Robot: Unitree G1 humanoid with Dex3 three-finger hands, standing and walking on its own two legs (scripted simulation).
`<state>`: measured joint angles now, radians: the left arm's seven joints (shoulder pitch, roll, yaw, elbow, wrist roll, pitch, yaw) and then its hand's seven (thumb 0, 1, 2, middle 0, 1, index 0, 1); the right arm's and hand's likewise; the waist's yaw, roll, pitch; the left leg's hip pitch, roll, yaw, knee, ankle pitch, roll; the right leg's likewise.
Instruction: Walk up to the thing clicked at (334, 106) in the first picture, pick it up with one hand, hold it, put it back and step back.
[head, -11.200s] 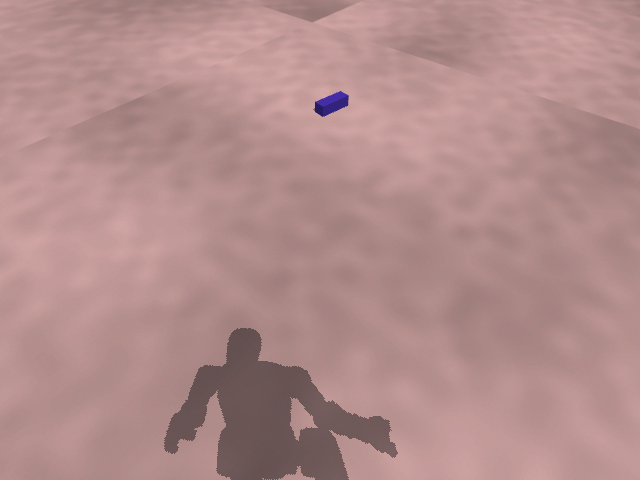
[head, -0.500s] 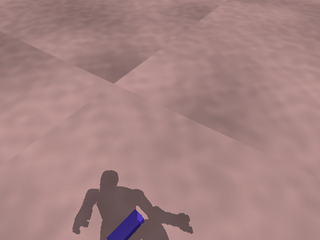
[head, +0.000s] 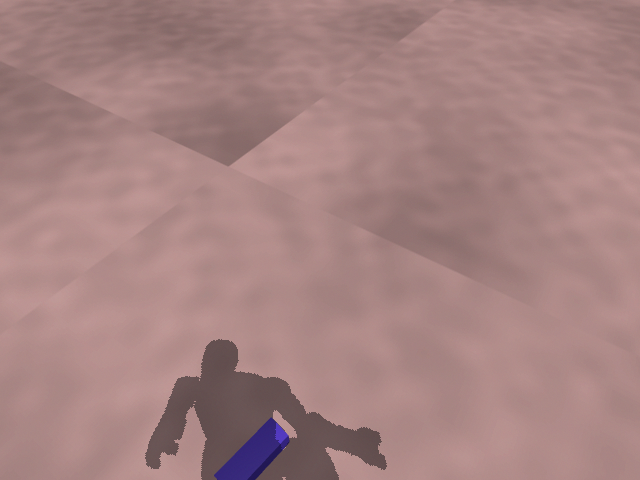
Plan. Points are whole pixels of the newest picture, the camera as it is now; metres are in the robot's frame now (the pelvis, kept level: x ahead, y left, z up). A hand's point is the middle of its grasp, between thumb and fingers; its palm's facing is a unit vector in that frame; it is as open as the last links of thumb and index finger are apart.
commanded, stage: stand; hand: left
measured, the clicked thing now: (253, 457) +0.36 +0.20 -0.75
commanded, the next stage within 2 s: walk up in 0.72 s
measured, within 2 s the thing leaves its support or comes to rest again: neither
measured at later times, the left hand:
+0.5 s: hand out of the picture +0.07 +0.25 -0.16, palm faces -0.03 -0.94 -0.34, open 7.4 cm
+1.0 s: hand out of the picture +0.06 +0.25 -0.16, palm faces +0.00 -0.94 -0.35, open 7.4 cm
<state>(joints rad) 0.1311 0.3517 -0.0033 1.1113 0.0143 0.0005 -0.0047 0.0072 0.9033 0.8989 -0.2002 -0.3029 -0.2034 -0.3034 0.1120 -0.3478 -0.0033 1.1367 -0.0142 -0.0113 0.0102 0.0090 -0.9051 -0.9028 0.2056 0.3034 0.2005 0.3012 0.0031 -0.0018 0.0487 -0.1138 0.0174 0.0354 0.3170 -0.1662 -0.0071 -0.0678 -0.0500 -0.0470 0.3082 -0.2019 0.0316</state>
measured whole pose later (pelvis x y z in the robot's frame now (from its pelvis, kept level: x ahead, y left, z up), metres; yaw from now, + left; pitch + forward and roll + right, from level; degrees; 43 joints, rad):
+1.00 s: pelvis -0.02 -0.01 +0.00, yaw +1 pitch -2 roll +0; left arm 0.10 0.36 0.03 1.07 0.01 0.03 -0.01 0.01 0.90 0.90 -0.20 -0.30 -0.20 -0.30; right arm 0.09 -0.36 -0.03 1.09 0.00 0.00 0.01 0.01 -0.90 -0.90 0.21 0.30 0.20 0.30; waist 0.00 -0.01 0.09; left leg -0.18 0.03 0.02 0.38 -0.16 -0.01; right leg -0.14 -0.04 -0.06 0.39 -0.21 0.02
